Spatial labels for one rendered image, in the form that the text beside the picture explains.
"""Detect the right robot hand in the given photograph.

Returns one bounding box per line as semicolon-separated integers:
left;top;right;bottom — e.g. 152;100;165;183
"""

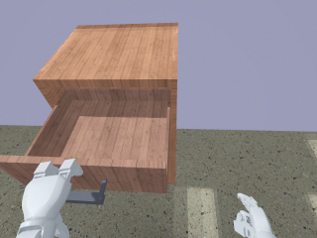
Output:
234;193;272;238

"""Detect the left robot forearm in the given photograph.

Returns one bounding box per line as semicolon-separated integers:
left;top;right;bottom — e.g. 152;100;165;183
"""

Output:
16;218;57;238

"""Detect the handle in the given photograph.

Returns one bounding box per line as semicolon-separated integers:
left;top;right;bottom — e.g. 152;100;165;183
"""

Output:
65;178;108;205

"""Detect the cabinet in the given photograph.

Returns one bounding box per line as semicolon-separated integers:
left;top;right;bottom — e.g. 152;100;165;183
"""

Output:
33;23;178;184

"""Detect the left robot hand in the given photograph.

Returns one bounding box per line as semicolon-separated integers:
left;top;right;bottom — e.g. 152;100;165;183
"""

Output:
22;159;83;238

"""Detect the drawer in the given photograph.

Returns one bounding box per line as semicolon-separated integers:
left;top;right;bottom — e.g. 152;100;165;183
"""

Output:
0;88;171;193

